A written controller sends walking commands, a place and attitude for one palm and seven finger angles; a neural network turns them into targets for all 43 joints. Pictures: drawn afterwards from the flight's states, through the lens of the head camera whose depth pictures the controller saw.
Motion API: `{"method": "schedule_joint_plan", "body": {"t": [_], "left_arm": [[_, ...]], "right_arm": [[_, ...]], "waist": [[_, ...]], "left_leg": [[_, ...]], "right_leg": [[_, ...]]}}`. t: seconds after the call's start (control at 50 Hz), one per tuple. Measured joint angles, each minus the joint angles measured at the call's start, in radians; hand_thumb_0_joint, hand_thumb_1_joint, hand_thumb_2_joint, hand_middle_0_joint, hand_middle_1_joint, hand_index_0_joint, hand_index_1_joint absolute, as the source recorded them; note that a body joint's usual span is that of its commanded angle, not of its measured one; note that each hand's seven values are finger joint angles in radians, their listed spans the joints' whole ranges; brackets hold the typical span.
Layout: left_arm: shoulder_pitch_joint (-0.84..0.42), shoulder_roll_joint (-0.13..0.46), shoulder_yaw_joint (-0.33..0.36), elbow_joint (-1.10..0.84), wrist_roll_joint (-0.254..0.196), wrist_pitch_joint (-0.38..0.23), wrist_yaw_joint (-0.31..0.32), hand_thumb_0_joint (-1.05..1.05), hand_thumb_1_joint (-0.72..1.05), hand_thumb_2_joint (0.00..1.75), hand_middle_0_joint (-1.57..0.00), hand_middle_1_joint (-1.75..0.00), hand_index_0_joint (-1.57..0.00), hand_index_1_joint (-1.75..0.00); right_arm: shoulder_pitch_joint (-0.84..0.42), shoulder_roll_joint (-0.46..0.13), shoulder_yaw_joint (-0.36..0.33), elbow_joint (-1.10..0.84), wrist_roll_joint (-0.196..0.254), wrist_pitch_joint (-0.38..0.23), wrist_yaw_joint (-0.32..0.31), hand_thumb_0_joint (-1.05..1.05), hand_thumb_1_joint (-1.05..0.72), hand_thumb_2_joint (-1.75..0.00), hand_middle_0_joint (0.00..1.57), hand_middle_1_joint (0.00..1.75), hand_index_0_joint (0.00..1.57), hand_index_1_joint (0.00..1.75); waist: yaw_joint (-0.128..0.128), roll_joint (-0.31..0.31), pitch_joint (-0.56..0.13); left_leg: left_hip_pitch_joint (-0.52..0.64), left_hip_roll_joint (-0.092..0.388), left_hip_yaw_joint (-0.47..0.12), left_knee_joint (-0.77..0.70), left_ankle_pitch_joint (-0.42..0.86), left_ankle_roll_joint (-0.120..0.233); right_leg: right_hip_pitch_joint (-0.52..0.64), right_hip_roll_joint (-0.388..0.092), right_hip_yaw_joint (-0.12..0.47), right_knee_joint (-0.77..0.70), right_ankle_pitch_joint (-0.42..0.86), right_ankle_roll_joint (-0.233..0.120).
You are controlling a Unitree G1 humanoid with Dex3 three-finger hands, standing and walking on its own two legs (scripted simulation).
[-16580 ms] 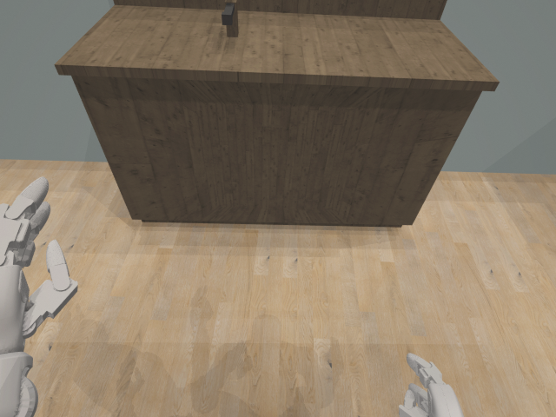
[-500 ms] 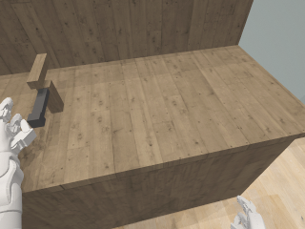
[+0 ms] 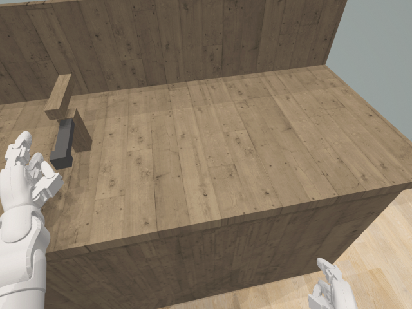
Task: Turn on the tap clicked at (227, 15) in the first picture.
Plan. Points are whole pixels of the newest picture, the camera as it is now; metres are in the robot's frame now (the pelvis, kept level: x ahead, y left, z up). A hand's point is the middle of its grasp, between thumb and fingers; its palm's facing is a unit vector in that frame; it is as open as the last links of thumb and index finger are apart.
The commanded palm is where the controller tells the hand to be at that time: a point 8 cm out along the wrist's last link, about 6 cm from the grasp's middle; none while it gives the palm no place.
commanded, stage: push the lever round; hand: left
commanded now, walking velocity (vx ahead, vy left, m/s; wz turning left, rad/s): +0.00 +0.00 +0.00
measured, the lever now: (61, 159) +0.33 +0.32 +0.13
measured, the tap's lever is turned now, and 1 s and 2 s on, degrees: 5 33 57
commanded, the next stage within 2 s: none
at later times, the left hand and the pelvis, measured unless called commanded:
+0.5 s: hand (81, 171) +0.30 +0.27 +0.13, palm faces +0.62 -0.78 -0.06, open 7.6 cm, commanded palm +0.27 +0.30 +0.13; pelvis -0.01 -0.01 +0.00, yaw +1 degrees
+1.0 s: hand (100, 162) +0.33 +0.25 +0.13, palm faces +0.69 -0.72 -0.06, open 7.7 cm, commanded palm +0.28 +0.27 +0.13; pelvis +0.00 -0.01 +0.00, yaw +0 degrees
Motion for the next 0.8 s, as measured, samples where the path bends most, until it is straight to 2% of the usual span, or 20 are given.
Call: {"method": "schedule_joint_plan", "body": {"t": [0.42,0.8], "left_arm": [[-0.081,-0.08,-0.088,-0.005,0.048,0.035,0.181,0.01,0.94,0.94,-0.15,-0.15,-0.15,-0.15],[-0.15,-0.135,-0.136,0.029,0.094,0.056,0.339,0.01,0.92,0.93,-0.15,-0.15,-0.15,-0.15]], "right_arm": [[-0.029,0.009,0.009,0.022,-0.016,0.045,0.003,0.01,-0.91,-0.9,0.2,0.3,0.21,0.3],[-0.048,0.015,-0.002,0.029,-0.032,0.094,0.014,0.01,-0.91,-0.9,0.2,0.3,0.21,0.3]], "waist": [[-0.001,-0.002,0.003],[-0.015,-0.002,-0.006]], "left_leg": [[-0.019,0.002,-0.012,0.01,0.01,-0.008],[-0.027,0.009,-0.008,0.008,0.011,-0.013]], "right_leg": [[-0.016,0.001,-0.013,0.01,0.006,-0.009],[-0.025,0.008,-0.009,0.006,0.009,-0.014]]}}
